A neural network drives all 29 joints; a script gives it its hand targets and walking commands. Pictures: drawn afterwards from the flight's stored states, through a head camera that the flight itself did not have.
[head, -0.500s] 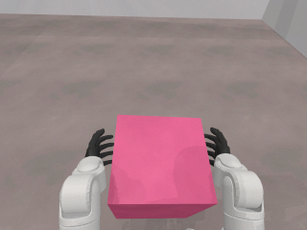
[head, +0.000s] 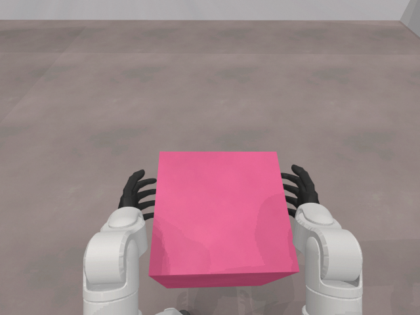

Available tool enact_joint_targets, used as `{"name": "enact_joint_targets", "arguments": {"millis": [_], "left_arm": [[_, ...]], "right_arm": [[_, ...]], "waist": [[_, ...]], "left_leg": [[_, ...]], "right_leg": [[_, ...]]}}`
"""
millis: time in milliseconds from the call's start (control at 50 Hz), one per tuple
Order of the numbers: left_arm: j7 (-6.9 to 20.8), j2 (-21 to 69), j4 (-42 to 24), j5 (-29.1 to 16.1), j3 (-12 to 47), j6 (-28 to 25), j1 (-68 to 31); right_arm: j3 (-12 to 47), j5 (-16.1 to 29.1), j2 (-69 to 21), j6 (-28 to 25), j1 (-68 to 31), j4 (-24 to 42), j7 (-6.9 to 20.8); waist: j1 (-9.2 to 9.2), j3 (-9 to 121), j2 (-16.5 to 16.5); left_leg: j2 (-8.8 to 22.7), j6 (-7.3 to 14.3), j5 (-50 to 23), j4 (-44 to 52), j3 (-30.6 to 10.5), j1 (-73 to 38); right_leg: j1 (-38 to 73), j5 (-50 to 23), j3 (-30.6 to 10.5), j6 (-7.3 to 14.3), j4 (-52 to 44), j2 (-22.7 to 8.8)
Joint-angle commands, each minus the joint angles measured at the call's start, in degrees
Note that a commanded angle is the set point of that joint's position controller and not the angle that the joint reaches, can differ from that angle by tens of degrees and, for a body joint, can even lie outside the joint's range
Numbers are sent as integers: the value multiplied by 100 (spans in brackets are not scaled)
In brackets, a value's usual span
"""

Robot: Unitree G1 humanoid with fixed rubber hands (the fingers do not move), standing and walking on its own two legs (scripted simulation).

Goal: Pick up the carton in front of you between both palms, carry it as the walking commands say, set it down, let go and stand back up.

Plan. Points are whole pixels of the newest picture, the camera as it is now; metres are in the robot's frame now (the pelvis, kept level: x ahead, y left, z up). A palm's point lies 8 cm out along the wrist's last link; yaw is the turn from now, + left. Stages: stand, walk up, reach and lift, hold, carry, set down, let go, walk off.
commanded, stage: carry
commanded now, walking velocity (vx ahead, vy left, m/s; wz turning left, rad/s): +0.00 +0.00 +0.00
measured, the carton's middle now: (216, 226) +0.29 +0.00 +0.01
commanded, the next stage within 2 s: none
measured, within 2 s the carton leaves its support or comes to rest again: neither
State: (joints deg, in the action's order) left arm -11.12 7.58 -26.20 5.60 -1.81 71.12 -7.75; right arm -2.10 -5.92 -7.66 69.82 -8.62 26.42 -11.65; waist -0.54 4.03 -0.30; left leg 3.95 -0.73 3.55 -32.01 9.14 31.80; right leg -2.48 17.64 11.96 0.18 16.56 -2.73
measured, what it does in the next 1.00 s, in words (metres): walks ahead: left foot, then right foot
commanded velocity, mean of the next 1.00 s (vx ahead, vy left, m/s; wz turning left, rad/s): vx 0.00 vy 0.00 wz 0.00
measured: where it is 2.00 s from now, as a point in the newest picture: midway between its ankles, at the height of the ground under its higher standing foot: outside the picture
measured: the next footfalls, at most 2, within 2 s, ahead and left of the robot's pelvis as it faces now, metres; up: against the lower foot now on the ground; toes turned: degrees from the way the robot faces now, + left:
left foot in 0.06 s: +0.21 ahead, +0.10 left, +0.00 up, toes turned -14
right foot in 0.28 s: +0.15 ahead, -0.11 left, +0.00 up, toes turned -2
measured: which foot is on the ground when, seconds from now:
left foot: up 0.00-0.04, down 0.06-1.00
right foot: down 0.00-0.08, up 0.10-0.26, down 0.28-1.00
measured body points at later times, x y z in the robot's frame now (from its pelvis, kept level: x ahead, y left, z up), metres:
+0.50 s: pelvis +0.18 +0.00 -0.01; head +0.16 +0.00 +0.44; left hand +0.46 +0.14 +0.09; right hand +0.46 -0.15 +0.09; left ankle +0.17 +0.10 -0.74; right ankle +0.11 -0.11 -0.74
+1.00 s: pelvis +0.18 +0.00 -0.01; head +0.17 +0.00 +0.44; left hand +0.47 +0.13 +0.02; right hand +0.47 -0.17 +0.02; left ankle +0.17 +0.10 -0.74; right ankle +0.11 -0.11 -0.74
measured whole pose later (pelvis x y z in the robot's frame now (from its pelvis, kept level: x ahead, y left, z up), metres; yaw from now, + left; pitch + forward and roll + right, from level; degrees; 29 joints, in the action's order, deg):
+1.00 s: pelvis +0.18 +0.00 -0.01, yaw -2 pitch +3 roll +0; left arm -3.5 7.7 4.4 13.5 -6.4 49.0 -9.6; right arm -7.7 -13.7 -8.0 46.3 -11.5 -5.6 -2.8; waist 0.4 5.9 0.3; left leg 3.8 0.4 17.8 -32.4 10.0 17.2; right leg -11.7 22.0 8.3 0.0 31.1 -3.0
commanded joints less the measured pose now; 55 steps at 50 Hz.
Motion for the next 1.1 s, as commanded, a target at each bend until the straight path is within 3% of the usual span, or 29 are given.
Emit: {"name": "enact_joint_targets", "arguments": {"millis": [0, 20, 40, 60, 80, 100, 140, 160, 220, 240, 260, 300, 320, 340, 420, 480, 580, 700, 800, 880, 1080], "left_arm": [[1561, 5231, -453, -2235, 3487, -15, -2199], [1556, 5170, -412, -2234, 3475, 22, -2217], [1550, 5087, -368, -2215, 3455, 53, -2288], [1536, 5073, -428, -2242, 3516, 124, -2488], [1538, 5103, -397, -2269, 3559, 168, -2443], [1557, 5243, -349, -2275, 3618, 151, -2436], [1608, 5636, -354, -2354, 3733, 42, -2745], [1612, 5808, -369, -2407, 3765, -28, -2882], [1561, 6014, -454, -2380, 3782, -192, -2824], [1542, 6008, -487, -2349, 3766, -225, -2772], [1528, 5986, -534, -2334, 3754, -232, -2728], [1510, 5878, -616, -2315, 3703, -193, -2786], [1509, 5785, -537, -2287, 3684, -154, -2798], [1521, 5687, -401, -2271, 3639, -104, -2652], [1601, 5363, 176, -2144, 3503, -8, -2400], [1680, 5369, 423, -2116, 3469, -74, -2625], [1845, 5573, 856, -2028, 3411, -430, -2980], [2116, 5826, 1424, -1799, 3259, -1253, -3159], [2213, 5720, 1674, -1572, 3199, -1845, -3023], [2212, 5376, 1915, -1217, 2960, -2306, -2890], [2280, 4925, 3310, -515, 2083, -3484, -3426]], "right_arm": [[3723, 2284, -5509, 140, -1850, 89, 1532], [3689, 2281, -5444, 183, -1879, 59, 1556], [3627, 2279, -5356, 231, -1925, 20, 1580], [3543, 2245, -5319, 245, -1941, -117, 1599], [3484, 2256, -5366, 229, -1786, -352, 1615], [3461, 2291, -5494, 195, -1715, -404, 1642], [3477, 2343, -5965, 89, -1957, -374, 1696], [3500, 2359, -6164, 32, -2107, -339, 1714], [3502, 2356, -6325, -82, -2085, -210, 1735], [3509, 2354, -6292, -104, -2090, -161, 1735], [3527, 2355, -6244, -114, -2067, -128, 1731], [3585, 2351, -6093, -90, -2157, -50, 1713], [3624, 2344, -6037, -41, -2194, -70, 1702], [3598, 2323, -5915, 10, -2101, -150, 1694], [3549, 2197, -5576, 125, -2006, -607, 1708], [3522, 2146, -5599, 73, -2177, -914, 1769], [3407, 2002, -5819, -264, -2372, -1467, 1943], [3199, 1709, -6086, -1081, -2430, -2091, 2191], [3115, 1463, -6005, -1678, -2313, -2333, 2271], [2855, 1119, -5673, -2130, -2253, -2635, 2302], [1976, 396, -5180, -3296, -2766, -3972, 2371]], "waist": [[25, 1176, 861], [70, 1251, 697], [97, 1468, 409], [163, 2031, -697], [207, 2422, -1278], [154, 2347, -1020], [99, 2145, -704], [87, 2044, -795], [110, 2284, -790], [84, 2299, -674], [78, 2284, -608], [86, 2103, -275], [121, 1939, 55], [98, 1878, 174], [82, 1779, 232], [71, 1709, 258], [56, 1702, 151], [56, 1881, 40], [66, 1988, 111], [71, 1891, 84], [63, 1488, 13]], "left_leg": [[-413, 21, -1039, 963, 531, -1389], [-425, 7, -1573, 1365, 564, -2131], [176, 4, -2811, 1249, 21, -3100], [1429, 575, -5401, 520, -1297, -4476], [1964, 1322, -5624, 659, -2092, -4984], [1953, 1386, -4750, 963, -1999, -4576], [1645, 1028, -3392, 1262, -1440, -3895], [1453, 850, -2824, 1380, -1184, -3605], [1202, 731, -1763, 1358, -733, -3323], [1101, 670, -1614, 1227, -530, -3178], [983, 581, -1330, 1110, -381, -2938], [742, 300, -815, 810, -169, -2646], [623, 187, -1030, 720, -274, -2535], [627, 145, -1338, 600, -301, -2517], [587, 123, -2340, 94, -319, -2463], [515, 75, -2190, -20, -283, -2310], [484, 81, -2207, -55, -319, -2311], [522, 159, -2346, -80, -381, -2447], [532, 188, -1886, -95, -407, -2402], [563, 192, -1629, -5, -428, -2379], [584, 202, -782, 370, -520, -2237]], "right_leg": [[437, -4337, 166, 137, 935, -797], [100, -4140, 278, -37, 1414, -672], [-514, -2986, 207, -250, 2010, -573], [-1522, -537, -82, -402, 3112, -252], [-2244, 1500, -506, -393, 3823, 121], [-2302, 1760, -874, -312, 3974, 1], [-2104, 1710, -1108, -125, 2873, -230], [-1853, 1554, -1045, -108, 2153, -219], [-1098, 499, -635, -121, 1254, -41], [-833, -224, -534, -142, 776, -75], [-513, -919, -523, -171, 462, -169], [-414, -1742, -937, -151, 451, -751], [-405, -2433, -938, -114, 880, -838], [-399, -2680, -894, -109, 980, -824], [-451, -3825, -843, -104, 1218, -745], [-444, -4186, -818, -100, 1288, -732], [-423, -4143, -804, -73, 1358, -687], [-392, -3769, -796, -51, 1415, -646], [-314, -3581, -812, -4, 1425, -683], [-431, -3026, -801, -4, 1345, -670], [-677, -1849, -868, 55, 990, -643]]}}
